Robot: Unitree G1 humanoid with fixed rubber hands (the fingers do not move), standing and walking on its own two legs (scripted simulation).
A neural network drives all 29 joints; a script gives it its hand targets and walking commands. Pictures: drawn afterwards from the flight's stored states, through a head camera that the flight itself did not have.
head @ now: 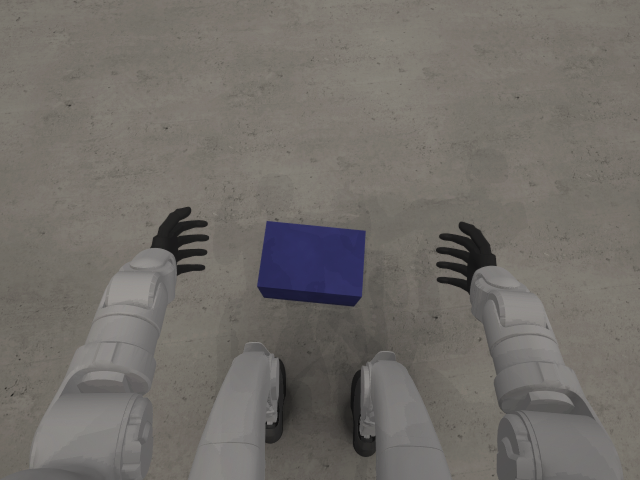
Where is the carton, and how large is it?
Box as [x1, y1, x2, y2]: [257, 221, 365, 306]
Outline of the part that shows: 266,222 257,286 264,297 353,306 361,296 365,231 282,222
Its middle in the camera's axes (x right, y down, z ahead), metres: -0.02 +0.08 +1.04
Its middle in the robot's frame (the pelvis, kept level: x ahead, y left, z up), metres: +0.48 +0.01 -0.59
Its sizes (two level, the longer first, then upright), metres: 0.256 0.171 0.163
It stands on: the floor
